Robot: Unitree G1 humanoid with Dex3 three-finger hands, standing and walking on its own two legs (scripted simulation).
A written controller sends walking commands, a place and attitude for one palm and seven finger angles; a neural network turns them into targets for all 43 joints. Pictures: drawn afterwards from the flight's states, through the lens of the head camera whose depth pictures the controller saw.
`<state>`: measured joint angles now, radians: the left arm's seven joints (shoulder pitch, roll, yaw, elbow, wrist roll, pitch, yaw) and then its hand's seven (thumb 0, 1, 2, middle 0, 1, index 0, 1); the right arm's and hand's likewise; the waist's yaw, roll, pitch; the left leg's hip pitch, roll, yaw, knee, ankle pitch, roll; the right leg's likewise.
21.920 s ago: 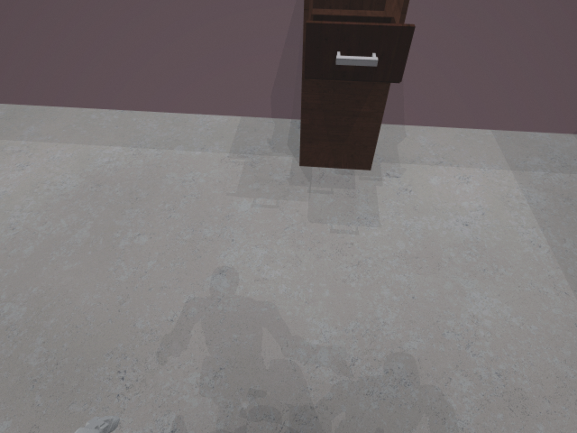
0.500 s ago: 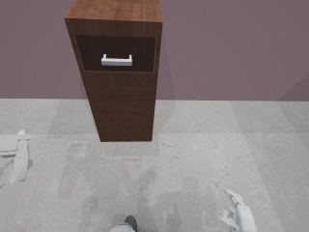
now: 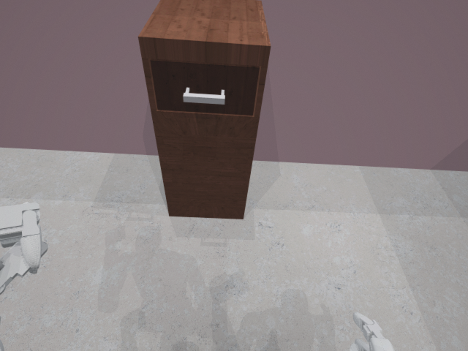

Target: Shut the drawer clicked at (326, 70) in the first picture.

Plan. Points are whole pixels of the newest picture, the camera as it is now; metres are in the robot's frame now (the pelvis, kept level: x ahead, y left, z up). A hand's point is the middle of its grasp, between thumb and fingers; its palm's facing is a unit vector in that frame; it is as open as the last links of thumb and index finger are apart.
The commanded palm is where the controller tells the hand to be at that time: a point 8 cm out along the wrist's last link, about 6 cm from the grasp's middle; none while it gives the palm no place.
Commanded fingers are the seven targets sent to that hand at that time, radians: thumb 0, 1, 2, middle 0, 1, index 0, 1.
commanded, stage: stop stepping back and stand still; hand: left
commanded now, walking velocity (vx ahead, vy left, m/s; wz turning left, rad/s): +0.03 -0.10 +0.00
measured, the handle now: (204, 95) +0.86 +0.16 -0.02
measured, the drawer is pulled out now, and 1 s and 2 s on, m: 0.00 0.00 0.00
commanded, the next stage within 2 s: let the arm hang, fingers relaxed in 0.54 s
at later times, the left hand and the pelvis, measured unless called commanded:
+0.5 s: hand (58, 252) +0.19 +0.23 +0.16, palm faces +0.36 -0.82 -0.44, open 3.3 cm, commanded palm +0.13 +0.27 +0.19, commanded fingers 0.00 0.90 0.90 -1.40 -1.60 -1.40 -1.60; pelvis +0.00 +0.00 +0.01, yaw -1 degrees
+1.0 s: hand out of the picture -0.01 +0.20 -0.17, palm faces +0.03 -0.98 -0.19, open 3.4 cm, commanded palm none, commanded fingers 0.00 0.90 0.90 -0.64 -0.78 -0.64 -0.78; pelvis -0.03 +0.01 +0.01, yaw +1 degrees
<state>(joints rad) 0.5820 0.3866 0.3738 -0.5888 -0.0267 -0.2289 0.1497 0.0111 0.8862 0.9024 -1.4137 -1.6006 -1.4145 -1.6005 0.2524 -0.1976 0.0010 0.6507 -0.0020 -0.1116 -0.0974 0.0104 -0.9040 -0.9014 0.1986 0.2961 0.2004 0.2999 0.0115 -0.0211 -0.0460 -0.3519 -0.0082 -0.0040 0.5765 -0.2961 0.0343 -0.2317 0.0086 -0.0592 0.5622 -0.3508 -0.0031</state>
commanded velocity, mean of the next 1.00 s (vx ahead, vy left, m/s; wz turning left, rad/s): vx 0.01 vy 0.01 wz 0.00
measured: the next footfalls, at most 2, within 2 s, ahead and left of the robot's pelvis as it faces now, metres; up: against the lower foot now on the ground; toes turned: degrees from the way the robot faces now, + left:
none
